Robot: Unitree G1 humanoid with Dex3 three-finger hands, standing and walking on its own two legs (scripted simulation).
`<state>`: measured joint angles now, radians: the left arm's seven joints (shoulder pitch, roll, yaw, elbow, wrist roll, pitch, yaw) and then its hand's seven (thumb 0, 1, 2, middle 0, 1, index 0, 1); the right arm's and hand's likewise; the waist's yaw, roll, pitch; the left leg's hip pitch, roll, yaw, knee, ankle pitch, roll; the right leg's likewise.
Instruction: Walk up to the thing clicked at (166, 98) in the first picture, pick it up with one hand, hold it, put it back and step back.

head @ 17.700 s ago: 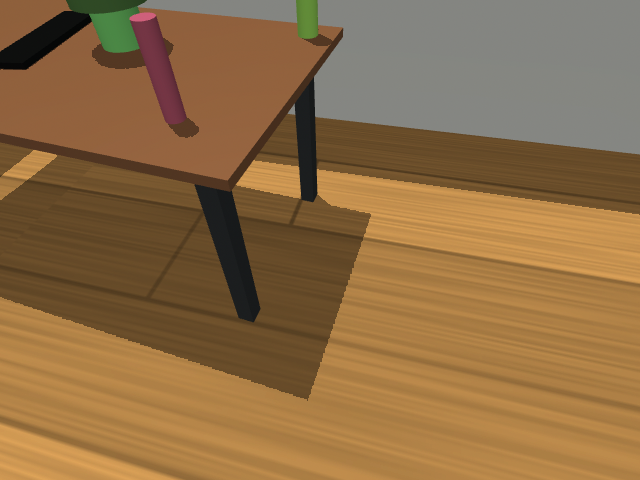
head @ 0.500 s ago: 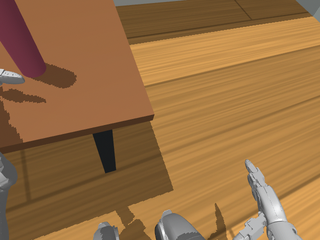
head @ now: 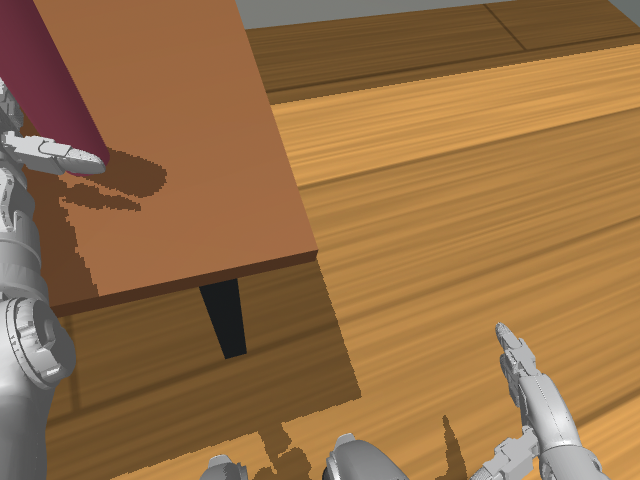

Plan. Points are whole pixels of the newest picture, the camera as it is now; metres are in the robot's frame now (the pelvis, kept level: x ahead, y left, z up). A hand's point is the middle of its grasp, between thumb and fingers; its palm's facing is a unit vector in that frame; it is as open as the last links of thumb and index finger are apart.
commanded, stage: close in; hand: left
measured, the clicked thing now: (37, 77) +0.54 +0.21 +0.16
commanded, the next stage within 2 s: close in 0.02 s
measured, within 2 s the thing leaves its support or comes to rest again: leaves its support in 1.22 s
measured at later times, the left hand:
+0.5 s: hand (59, 99) +0.57 +0.21 +0.11, palm faces +0.19 -0.98 +0.02, open 15.6 cm
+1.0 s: hand (49, 106) +0.56 +0.22 +0.11, palm faces +0.19 -0.98 +0.01, open 8.6 cm
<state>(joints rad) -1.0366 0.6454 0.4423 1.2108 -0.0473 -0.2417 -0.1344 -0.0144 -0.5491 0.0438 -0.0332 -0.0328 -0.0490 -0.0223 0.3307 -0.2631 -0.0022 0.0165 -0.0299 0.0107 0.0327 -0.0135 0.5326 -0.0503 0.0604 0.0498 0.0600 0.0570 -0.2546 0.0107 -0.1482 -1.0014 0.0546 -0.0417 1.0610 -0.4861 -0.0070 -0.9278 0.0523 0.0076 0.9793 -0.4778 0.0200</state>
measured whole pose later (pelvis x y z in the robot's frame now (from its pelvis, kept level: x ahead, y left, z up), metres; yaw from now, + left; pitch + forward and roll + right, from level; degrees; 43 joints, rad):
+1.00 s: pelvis -0.01 +0.00 +0.00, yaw -1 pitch +24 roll -4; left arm -1.10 0.69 0.45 1.29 -0.01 -0.27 -0.08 -0.01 -0.23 0.66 -1.01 -0.92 -1.00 -0.88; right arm 0.32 -0.26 0.00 0.00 -0.04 0.04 0.04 -0.01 0.51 -0.04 0.06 0.05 0.06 0.06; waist -0.28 0.02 -0.14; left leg -1.02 0.06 -0.04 1.07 -0.47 0.00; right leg -0.95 0.05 0.01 0.98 -0.46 0.02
